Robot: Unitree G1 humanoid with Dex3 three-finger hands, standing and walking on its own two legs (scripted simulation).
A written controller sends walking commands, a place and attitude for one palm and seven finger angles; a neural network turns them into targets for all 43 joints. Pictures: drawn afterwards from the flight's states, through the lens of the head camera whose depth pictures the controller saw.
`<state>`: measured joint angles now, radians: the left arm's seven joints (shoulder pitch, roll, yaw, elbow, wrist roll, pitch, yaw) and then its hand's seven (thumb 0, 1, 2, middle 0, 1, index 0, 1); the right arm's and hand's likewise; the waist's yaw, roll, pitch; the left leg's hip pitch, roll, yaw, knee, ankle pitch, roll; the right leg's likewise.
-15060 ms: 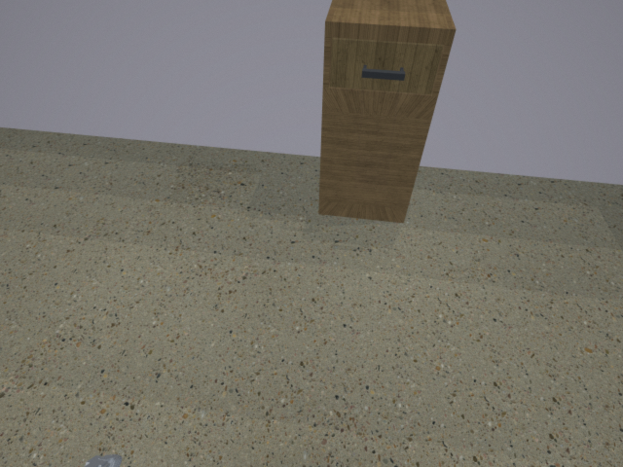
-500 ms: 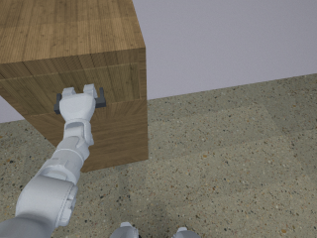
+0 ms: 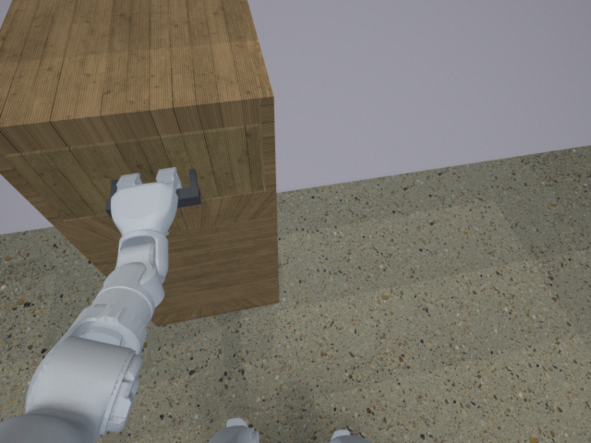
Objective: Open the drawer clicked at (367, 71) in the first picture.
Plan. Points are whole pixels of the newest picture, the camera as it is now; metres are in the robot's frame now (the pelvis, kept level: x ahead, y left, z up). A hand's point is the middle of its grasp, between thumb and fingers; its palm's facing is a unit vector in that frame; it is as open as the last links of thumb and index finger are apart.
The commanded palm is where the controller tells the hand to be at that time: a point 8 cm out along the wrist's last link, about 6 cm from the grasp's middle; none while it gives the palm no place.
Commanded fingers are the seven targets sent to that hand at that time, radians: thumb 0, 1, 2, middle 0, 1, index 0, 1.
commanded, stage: close the thumb around the handle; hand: left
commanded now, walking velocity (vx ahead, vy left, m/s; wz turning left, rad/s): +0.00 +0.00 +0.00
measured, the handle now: (154, 191) +0.50 +0.20 +0.00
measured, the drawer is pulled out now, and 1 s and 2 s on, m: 0.00 0.07 0.20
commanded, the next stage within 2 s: pull the drawer open in 0.08 s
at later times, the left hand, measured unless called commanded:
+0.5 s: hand (159, 234) +0.43 +0.19 -0.02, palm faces -0.03 -0.06 -1.00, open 5.5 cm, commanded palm +0.39 +0.18 +0.03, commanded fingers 0.00 0.90 0.90 -0.40 -1.35 -0.40 -1.35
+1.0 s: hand (160, 268) +0.37 +0.18 -0.02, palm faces -0.02 -0.06 -1.00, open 5.5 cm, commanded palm +0.33 +0.18 +0.03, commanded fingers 0.00 0.90 0.90 -0.40 -1.35 -0.40 -1.35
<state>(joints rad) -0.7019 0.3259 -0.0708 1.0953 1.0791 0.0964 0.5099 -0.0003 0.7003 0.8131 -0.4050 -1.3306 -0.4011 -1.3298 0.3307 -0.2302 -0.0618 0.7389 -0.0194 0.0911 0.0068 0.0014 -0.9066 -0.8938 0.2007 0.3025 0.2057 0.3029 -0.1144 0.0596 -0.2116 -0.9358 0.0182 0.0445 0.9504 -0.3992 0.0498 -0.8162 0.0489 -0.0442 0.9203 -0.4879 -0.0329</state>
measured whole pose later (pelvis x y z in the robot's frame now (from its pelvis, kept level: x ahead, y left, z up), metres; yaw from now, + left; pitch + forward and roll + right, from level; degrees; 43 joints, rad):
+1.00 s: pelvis +0.01 +0.00 +0.01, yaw +0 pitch +17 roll -1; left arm -0.34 0.22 -0.17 0.75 1.07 0.17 0.52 0.01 0.74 0.79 -0.33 -1.35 -0.41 -1.35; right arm 0.22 -0.22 -0.06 0.66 -0.01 0.13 0.01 0.00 -0.91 -0.89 0.20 0.30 0.20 0.30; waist -0.04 0.05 -0.21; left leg -0.77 0.01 0.06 0.88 -0.40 0.05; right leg -0.66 0.04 -0.02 0.86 -0.49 -0.03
